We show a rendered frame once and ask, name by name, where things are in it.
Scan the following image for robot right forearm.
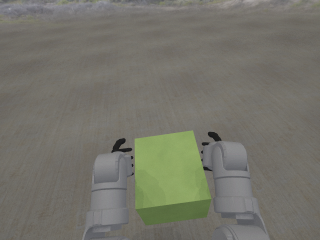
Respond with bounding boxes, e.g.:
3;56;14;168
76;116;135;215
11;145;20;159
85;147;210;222
202;141;270;240

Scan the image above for robot right upper arm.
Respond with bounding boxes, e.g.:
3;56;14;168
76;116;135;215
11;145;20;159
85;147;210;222
211;224;269;240

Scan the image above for right robot hand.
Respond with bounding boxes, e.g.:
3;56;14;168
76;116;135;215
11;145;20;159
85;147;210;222
201;131;222;171

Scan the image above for left robot hand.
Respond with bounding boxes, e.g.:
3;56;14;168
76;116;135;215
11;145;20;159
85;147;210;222
111;138;134;175

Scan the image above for carton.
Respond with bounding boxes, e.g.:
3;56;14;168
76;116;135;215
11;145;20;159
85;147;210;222
134;130;212;226

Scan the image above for robot left forearm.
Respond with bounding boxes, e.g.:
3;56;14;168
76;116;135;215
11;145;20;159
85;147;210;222
82;151;133;240

